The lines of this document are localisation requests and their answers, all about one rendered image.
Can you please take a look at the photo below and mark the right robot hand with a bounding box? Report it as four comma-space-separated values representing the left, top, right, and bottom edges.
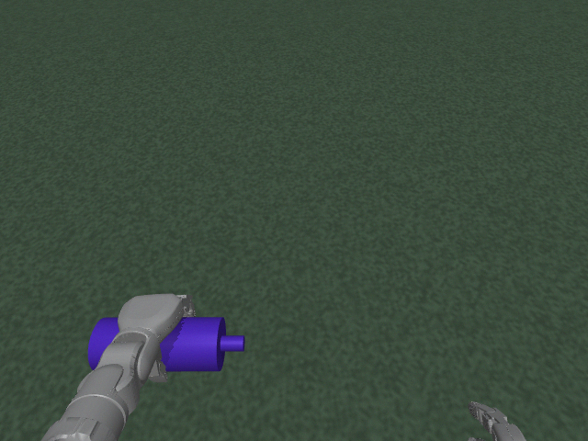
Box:
468, 401, 526, 441

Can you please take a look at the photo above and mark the left robot hand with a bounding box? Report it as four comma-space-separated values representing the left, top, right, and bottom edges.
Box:
118, 293, 196, 383

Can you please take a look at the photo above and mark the bottle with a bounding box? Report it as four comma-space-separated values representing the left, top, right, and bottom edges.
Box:
88, 317, 244, 371

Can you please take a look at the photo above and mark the left robot arm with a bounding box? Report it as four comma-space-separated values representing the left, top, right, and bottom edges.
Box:
40, 327, 160, 441

